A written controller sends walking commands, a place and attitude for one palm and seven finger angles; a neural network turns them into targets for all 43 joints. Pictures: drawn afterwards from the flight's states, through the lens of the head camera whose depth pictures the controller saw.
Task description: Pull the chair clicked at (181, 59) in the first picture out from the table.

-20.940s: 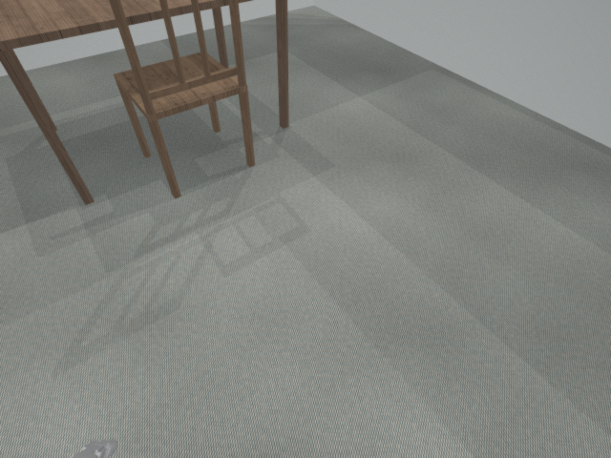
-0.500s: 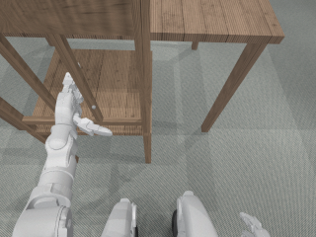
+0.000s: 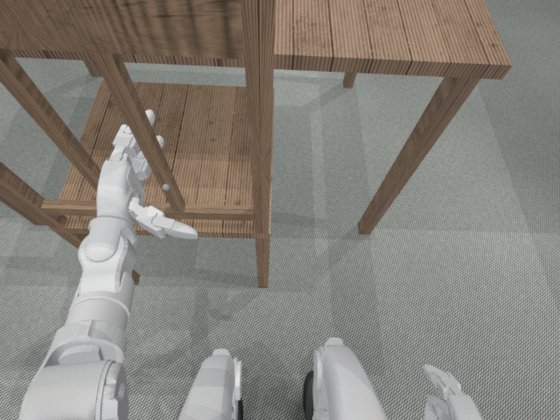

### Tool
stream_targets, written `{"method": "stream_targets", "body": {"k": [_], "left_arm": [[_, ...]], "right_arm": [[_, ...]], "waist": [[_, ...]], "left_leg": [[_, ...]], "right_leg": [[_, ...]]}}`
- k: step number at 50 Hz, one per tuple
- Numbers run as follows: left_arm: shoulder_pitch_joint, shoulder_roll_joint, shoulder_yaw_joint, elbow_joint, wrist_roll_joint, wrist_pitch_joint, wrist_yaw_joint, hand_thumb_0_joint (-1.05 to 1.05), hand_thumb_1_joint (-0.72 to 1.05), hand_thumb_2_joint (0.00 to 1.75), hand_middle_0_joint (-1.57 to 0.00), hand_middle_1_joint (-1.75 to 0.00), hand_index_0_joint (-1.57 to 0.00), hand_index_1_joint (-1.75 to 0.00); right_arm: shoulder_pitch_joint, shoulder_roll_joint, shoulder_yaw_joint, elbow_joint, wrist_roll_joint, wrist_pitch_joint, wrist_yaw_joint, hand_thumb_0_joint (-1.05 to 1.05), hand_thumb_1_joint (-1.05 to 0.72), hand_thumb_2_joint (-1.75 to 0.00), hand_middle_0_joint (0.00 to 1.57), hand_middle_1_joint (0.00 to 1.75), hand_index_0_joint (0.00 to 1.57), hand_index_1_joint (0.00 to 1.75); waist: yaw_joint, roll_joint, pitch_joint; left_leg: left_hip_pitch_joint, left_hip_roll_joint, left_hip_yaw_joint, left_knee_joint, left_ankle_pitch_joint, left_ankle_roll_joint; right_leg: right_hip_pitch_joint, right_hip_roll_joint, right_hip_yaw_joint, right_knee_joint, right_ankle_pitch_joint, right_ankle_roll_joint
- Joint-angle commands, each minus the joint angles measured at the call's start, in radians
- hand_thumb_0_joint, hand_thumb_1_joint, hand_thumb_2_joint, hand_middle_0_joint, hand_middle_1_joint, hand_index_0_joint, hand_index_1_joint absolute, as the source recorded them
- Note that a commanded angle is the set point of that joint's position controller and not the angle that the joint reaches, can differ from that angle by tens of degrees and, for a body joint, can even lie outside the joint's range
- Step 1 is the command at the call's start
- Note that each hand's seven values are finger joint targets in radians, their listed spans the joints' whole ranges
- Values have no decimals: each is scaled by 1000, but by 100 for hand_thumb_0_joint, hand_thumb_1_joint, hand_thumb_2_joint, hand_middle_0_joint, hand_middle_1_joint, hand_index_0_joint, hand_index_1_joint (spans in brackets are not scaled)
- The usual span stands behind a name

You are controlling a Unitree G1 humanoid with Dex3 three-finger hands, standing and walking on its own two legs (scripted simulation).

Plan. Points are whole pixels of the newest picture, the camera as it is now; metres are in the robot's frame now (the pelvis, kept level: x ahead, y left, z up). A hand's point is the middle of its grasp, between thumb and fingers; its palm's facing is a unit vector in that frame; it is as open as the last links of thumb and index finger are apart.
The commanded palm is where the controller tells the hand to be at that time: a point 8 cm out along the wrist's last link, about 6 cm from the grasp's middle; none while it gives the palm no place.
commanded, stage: hook a spindle and tug to test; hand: left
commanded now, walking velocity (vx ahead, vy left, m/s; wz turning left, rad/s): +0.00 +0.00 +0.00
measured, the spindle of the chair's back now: (72, 149) +0.47 +0.29 +0.05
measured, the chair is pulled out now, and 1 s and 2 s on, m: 0.00 0.02 0.09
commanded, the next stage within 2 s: step backward, pulling the chair out in 1.26 s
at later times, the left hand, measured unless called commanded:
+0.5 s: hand (169, 181) +0.44 +0.16 +0.03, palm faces +0.00 -1.00 -0.03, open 8.1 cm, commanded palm +0.41 +0.20 +0.03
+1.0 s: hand (169, 197) +0.41 +0.16 +0.03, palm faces -0.01 -1.00 -0.03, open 5.3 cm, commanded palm +0.38 +0.20 +0.03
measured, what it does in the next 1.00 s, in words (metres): stands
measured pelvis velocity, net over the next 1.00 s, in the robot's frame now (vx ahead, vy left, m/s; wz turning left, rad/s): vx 0.02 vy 0.00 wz -0.01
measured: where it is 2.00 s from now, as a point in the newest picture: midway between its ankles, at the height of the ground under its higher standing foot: outside the picture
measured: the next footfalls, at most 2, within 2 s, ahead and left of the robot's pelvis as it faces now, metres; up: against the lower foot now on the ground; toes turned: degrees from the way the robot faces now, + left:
none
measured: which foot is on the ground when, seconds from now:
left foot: down 0.00-1.00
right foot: down 0.00-1.00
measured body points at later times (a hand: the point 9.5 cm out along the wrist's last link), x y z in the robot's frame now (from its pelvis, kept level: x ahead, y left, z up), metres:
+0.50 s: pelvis +0.01 +0.00 +0.00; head +0.13 +0.01 +0.43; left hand +0.43 +0.21 +0.03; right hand +0.11 -0.26 -0.11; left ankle +0.02 +0.12 -0.61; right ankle +0.07 -0.12 -0.61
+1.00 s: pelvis +0.02 +0.00 +0.01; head +0.14 +0.01 +0.44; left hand +0.40 +0.21 +0.03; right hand +0.14 -0.26 -0.10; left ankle +0.02 +0.12 -0.61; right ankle +0.07 -0.12 -0.61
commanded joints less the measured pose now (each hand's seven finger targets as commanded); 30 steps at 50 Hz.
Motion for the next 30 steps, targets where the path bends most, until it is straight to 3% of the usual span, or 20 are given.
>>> {"method": "stream_targets", "body": {"k": [1,3,5,7,8,9,11,13,15,16,18,19,22,24,26,27,30], "left_arm": [[-344,152,16,-215,-9,-66,10,0,-50,30,-29,-79,-29,-79],[-342,162,22,-234,-6,-67,15,0,-50,30,-32,-90,-32,-90],[-330,136,8,-236,-5,-63,22,0,-39,35,-36,-101,-36,-101],[-301,165,42,-209,-9,-56,27,0,-28,40,-39,-112,-39,-112],[-301,191,58,-215,-3,-58,30,0,-22,42,-41,-118,-41,-118],[-306,170,40,-237,0,-60,30,0,-16,44,-43,-123,-43,-123],[-297,135,16,-222,-4,-56,30,0,-5,49,-46,-134,-46,-134],[-312,166,34,-209,0,-60,30,0,6,54,-50,-145,-50,-145],[-308,156,26,-217,2,-64,27,0,17,59,-50,-145,-50,-145],[-324,125,1,-231,-3,-66,25,0,23,61,-50,-145,-50,-145],[-297,149,21,-239,-4,-66,24,0,34,66,-50,-145,-50,-145],[-291,123,1,-229,-4,-62,24,0,40,68,-50,-145,-50,-145],[-321,129,-1,-220,3,-61,27,0,56,76,-50,-145,-50,-145],[-338,122,-14,-244,11,-68,30,0,68,80,-50,-145,-50,-145],[-299,128,-3,-234,11,-66,33,0,79,85,-50,-145,-50,-145],[-299,105,-25,-237,11,-63,29,0,84,88,-50,-145,-50,-145],[-294,135,1,-248,13,-65,30,0,90,90,-50,-145,-50,-145]], "right_arm": [[84,-153,-58,-84,9,-29,-7,0,-90,-90,20,30,20,30],[92,-156,-61,-87,6,-30,-6,0,-90,-90,20,30,20,30],[91,-151,-61,-84,5,-27,-3,0,-90,-90,20,30,20,30],[92,-154,-59,-82,5,-22,-3,0,-90,-90,20,30,20,30],[93,-158,-59,-87,3,-22,-5,0,-90,-90,20,30,20,30],[90,-151,-58,-91,5,-22,-3,0,-90,-90,20,30,20,30],[89,-146,-59,-87,6,-22,1,0,-90,-90,20,30,20,30],[89,-153,-57,-86,6,-21,-3,0,-90,-90,20,30,20,30],[92,-149,-58,-87,6,-21,-3,0,-90,-90,20,30,20,30],[90,-147,-59,-86,5,-24,-2,0,-90,-90,20,30,20,30],[96,-152,-62,-89,5,-25,-1,0,-90,-90,20,30,20,30],[96,-148,-60,-86,7,-24,1,0,-90,-90,20,30,20,30],[99,-151,-62,-77,6,-20,1,0,-90,-90,20,30,20,30],[98,-150,-64,-80,4,-22,1,0,-90,-90,20,30,20,30],[104,-152,-67,-79,4,-19,3,0,-90,-90,20,30,20,30],[98,-148,-66,-82,5,-19,5,0,-90,-90,20,30,20,30],[103,-149,-68,-82,5,-16,3,0,-90,-90,20,30,20,30]], "waist": [[-19,48,-459],[-14,51,-491],[-16,66,-491],[-10,15,-471],[-7,15,-483],[-1,44,-491],[-11,28,-464],[-16,11,-449],[-7,23,-459],[-21,28,-472],[-7,39,-494],[-11,36,-479],[-21,26,-455],[-19,74,-478],[-13,36,-483],[-19,50,-478],[-12,43,-493]], "left_leg": [[215,-33,-15,-193,250,-7],[230,-33,-19,-194,277,-9],[243,-33,-17,-192,292,-12],[203,-34,-14,-193,275,-8],[198,-34,-16,-192,282,-7],[213,-35,-13,-194,294,-10],[207,-33,-12,-196,277,-9],[182,-33,-11,-195,249,-4],[194,-34,-11,-199,257,-7],[213,-33,-11,-195,271,-6],[222,-34,-12,-195,299,-9],[225,-32,-13,-196,299,-10],[218,-30,-17,-197,282,-10],[254,-29,-19,-197,301,-15],[249,-28,-19,-197,321,-15],[244,-31,-12,-195,308,-12],[245,-31,-13,-193,329,-12]], "right_leg": [[330,44,21,-155,173,-19],[337,45,18,-146,192,-20],[332,43,16,-147,206,-18],[362,44,21,-154,203,-17],[364,46,20,-144,209,-19],[364,43,22,-144,220,-19],[360,46,21,-155,206,-18],[356,47,23,-156,183,-18],[365,45,23,-156,189,-20],[357,46,21,-156,204,-18],[368,47,19,-147,226,-21],[359,47,16,-150,223,-20],[342,45,15,-154,207,-20],[320,46,12,-147,208,-22],[347,46,12,-148,232,-22],[345,46,15,-152,226,-20],[365,45,17,-148,250,-21]]}}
